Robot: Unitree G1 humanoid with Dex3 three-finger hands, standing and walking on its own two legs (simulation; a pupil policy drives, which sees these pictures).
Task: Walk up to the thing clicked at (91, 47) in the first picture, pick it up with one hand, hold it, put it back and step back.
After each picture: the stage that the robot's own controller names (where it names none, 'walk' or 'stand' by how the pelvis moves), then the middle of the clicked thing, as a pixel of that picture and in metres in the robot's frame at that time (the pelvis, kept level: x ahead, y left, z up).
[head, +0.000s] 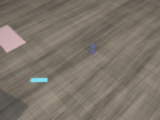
stand; (92, 48) +1.30 -0.09 -0.72
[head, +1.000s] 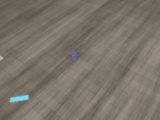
walk; (74, 56) +1.17 +0.20 -0.70
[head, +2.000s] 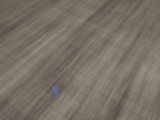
walk; (56, 91) +0.72 +0.28 -0.71
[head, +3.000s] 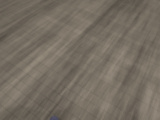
walk; out of the picture +0.45 +0.17 -0.71
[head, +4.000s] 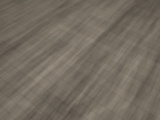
stand; out of the picture +0.37 +0.17 -0.72
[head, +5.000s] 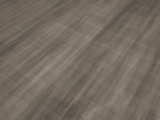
stand; out of the picture +0.35 +0.19 -0.71
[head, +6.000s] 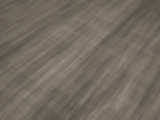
stand; out of the picture +0.31 +0.17 -0.72
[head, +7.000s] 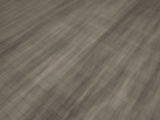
stand; out of the picture +0.32 +0.17 -0.72
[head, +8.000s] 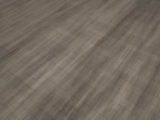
stand; out of the picture +0.30 +0.20 -0.73
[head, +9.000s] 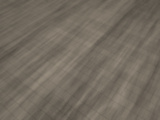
stand; out of the picture +0.30 +0.20 -0.73
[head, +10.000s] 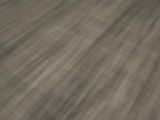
go down; out of the picture +0.30 +0.20 -0.72
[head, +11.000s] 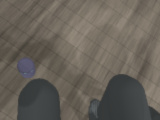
go down; (27, 68) +0.41 +0.19 -0.30
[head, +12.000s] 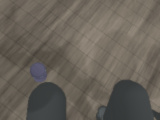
close in; (39, 73) +0.41 +0.18 -0.31
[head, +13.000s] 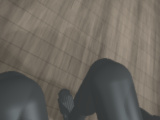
close in; out of the picture +0.40 +0.22 -0.23
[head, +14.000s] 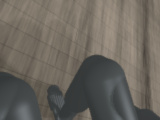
close; out of the picture +0.40 +0.23 -0.22
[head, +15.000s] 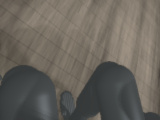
lift; out of the picture +0.34 +0.22 -0.19
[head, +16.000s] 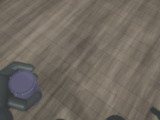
lift; (27, 89) +0.31 +0.18 +0.02
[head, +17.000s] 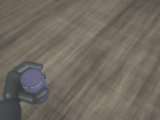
hold; (36, 87) +0.33 +0.17 +0.04
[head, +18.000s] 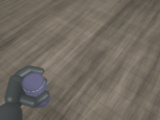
hold; (37, 91) +0.32 +0.17 +0.02
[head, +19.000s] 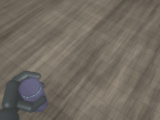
crouch; (34, 95) +0.31 +0.18 -0.01
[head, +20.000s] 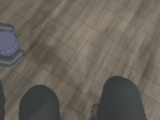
lower; (9, 49) +0.45 +0.20 -0.08
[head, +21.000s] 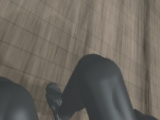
lower; out of the picture +0.42 +0.26 -0.22
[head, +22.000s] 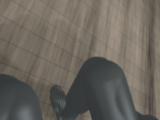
lower; out of the picture +0.41 +0.25 -0.22
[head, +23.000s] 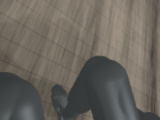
lower; out of the picture +0.40 +0.25 -0.22
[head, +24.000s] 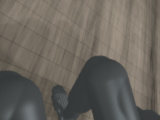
lower; out of the picture +0.39 +0.25 -0.23
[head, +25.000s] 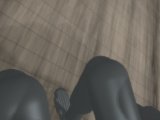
loosen; out of the picture +0.37 +0.22 -0.22
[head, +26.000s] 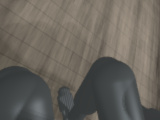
stand; out of the picture +0.37 +0.22 -0.22
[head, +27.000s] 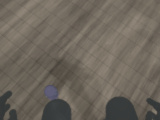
walk; (51, 92) +0.37 +0.17 -0.46
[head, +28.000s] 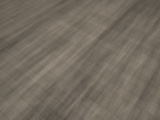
stand; out of the picture +0.30 +0.17 -0.66
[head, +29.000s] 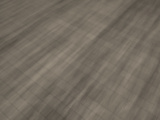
stand; out of the picture +0.30 +0.18 -0.67
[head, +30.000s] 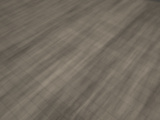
stand; out of the picture +0.31 +0.16 -0.72
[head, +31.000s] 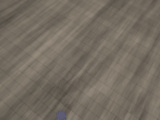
walk; (61, 117) +0.37 +0.12 -0.71
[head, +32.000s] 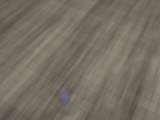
walk; (65, 97) +0.58 +0.19 -0.70
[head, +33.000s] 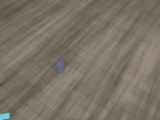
stand; (60, 67) +0.93 +0.22 -0.70
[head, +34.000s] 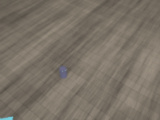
stand; (63, 72) +0.93 +0.20 -0.72
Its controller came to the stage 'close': yes
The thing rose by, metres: 0.73
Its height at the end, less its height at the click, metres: +0.00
